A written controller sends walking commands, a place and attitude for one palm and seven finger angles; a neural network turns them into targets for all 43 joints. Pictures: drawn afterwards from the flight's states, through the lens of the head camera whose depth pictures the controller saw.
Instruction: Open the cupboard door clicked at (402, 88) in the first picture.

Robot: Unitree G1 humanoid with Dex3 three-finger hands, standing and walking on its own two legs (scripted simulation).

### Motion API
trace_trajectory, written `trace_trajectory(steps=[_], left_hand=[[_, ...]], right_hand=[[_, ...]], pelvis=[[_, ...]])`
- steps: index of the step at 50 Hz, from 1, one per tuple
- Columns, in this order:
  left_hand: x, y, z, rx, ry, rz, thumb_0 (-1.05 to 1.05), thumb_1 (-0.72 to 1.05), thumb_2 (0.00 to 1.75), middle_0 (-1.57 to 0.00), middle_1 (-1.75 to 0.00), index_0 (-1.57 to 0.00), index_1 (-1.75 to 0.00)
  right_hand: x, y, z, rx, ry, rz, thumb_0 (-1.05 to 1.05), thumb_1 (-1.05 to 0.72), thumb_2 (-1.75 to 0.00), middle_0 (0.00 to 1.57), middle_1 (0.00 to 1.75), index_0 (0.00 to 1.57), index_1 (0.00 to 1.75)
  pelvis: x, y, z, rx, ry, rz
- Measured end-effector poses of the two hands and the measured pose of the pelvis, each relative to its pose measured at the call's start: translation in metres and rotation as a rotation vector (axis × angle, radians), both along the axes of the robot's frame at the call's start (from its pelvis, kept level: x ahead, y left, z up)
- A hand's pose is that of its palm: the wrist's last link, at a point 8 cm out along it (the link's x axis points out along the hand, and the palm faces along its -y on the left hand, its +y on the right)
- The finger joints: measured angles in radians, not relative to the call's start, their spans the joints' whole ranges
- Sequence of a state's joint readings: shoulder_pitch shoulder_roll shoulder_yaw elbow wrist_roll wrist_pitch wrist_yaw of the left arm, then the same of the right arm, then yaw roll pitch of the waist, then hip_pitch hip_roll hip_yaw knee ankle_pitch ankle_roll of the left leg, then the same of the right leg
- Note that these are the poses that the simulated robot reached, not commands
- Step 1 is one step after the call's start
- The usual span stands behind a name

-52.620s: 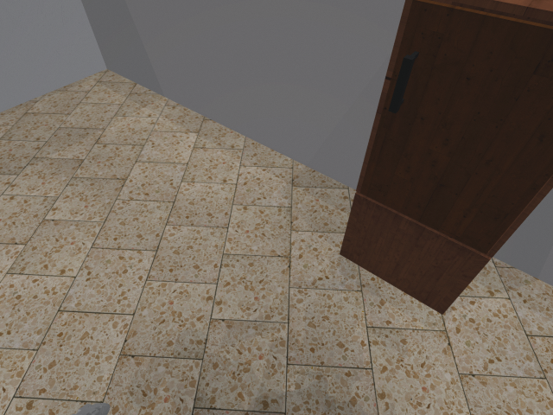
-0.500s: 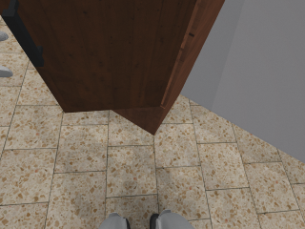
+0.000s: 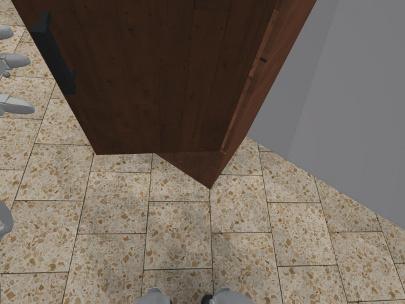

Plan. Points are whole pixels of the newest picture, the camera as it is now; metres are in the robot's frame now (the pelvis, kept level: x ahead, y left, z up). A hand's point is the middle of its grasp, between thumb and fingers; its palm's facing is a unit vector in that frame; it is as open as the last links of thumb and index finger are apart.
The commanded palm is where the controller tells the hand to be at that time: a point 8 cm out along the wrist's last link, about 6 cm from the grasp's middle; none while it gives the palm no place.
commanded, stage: move the hooked fingers beside the handle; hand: left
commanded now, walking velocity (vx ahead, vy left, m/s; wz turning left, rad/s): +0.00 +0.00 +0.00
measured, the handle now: (58, 56) +0.54 +0.24 +0.12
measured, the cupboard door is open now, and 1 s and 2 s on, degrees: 39 39 37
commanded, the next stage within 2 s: slide the fingers in behind the handle in 0.26 s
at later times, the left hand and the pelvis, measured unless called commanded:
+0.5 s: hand (20, 70) +0.50 +0.29 +0.12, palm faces +0.03 -1.00 +0.00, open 14.0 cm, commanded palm +0.49 +0.33 +0.11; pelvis -0.01 +0.00 +0.00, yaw +0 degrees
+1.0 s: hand (28, 76) +0.49 +0.27 +0.12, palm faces +0.06 -1.00 +0.01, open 14.3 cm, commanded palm +0.48 +0.29 +0.11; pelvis +0.00 +0.00 +0.00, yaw +0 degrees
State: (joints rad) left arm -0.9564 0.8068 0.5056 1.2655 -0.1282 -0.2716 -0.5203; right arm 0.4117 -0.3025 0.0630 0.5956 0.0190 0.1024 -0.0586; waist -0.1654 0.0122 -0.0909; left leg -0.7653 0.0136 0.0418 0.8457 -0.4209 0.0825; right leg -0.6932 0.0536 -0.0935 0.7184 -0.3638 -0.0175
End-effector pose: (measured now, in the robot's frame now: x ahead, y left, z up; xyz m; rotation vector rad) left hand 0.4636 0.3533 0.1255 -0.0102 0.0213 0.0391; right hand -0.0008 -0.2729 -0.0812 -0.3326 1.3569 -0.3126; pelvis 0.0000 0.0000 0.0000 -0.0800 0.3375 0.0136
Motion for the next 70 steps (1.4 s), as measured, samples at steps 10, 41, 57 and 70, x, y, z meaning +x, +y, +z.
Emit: trace_trajectory(steps=[10,41,57,70], left_hand=[[-0.001,0.002,-0.005,0.006,0.021,0.013,-0.01,-0.50,0.30,-0.30,-1.20,-0.30,-1.20],[0.017,-0.020,-0.011,0.004,0.009,0.007,-0.01,-0.50,0.30,-0.27,-1.19,-0.28,-1.19],[0.001,-0.034,-0.009,-0.008,-0.006,0.038,-0.01,-0.50,0.30,-0.27,-1.19,-0.21,-1.18],[0.009,-0.068,-0.008,0.009,-0.001,-0.007,-0.01,-0.50,0.30,-0.29,-1.20,-0.21,-1.21]], right_hand=[[-0.007,-0.002,0.000,-0.014,0.000,0.004,0.00,-0.90,-0.90,0.20,0.30,0.21,0.30],[-0.034,0.010,0.000,0.021,0.076,-0.054,0.00,-0.90,-0.90,0.20,0.30,0.21,0.30],[0.003,0.007,-0.010,0.041,0.004,0.033,0.00,-0.90,-0.90,0.20,0.30,0.21,0.30],[-0.012,0.000,-0.017,0.054,0.031,0.054,0.00,-0.90,-0.90,0.20,0.30,0.21,0.30]], pelvis=[[-0.007,-0.001,-0.003,-0.002,0.001,0.005],[0.000,0.002,-0.002,-0.006,0.012,-0.007],[-0.003,0.001,-0.002,-0.002,-0.017,0.031],[-0.012,-0.006,-0.005,0.002,-0.005,0.049]])
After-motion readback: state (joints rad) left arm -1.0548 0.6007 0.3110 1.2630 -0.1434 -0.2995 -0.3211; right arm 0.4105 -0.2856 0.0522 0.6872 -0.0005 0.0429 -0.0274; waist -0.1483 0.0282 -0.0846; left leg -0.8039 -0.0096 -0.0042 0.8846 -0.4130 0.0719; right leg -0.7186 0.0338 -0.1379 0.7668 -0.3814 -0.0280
